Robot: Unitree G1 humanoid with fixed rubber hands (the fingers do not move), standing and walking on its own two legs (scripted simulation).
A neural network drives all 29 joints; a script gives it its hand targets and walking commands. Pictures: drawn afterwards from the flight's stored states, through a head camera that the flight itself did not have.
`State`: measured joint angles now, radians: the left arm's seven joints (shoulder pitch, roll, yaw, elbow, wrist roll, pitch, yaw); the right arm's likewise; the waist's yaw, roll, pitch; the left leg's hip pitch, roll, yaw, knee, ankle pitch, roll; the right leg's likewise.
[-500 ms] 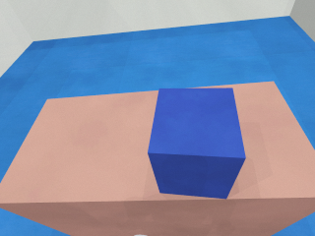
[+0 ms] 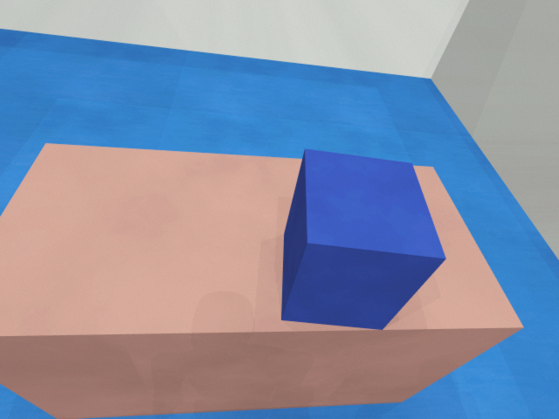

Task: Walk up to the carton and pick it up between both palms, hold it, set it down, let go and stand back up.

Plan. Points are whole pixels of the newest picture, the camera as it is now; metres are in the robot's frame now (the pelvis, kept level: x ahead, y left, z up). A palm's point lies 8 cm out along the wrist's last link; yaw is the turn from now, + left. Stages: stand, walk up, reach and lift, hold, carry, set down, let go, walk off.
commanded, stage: walk up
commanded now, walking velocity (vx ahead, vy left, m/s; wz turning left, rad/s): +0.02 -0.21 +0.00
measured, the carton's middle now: (345, 243) +0.44 -0.11 -0.03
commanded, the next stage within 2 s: none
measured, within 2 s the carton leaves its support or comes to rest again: neither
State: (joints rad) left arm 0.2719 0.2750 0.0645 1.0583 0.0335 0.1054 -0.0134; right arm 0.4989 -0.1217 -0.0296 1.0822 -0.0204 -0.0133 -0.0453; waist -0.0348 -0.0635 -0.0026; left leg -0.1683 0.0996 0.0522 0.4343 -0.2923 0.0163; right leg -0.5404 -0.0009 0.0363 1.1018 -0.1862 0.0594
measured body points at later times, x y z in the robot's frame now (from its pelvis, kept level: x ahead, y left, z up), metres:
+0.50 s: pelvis +0.07 -0.11 +0.00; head +0.09 -0.16 +0.45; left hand +0.06 +0.12 -0.13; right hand +0.03 -0.33 -0.18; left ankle +0.06 +0.06 -0.68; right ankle -0.01 -0.17 -0.75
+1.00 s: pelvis +0.13 -0.12 -0.02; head +0.17 -0.14 +0.43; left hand +0.18 +0.11 -0.17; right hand +0.18 -0.34 -0.19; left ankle +0.15 -0.02 -0.75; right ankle +0.09 -0.24 -0.74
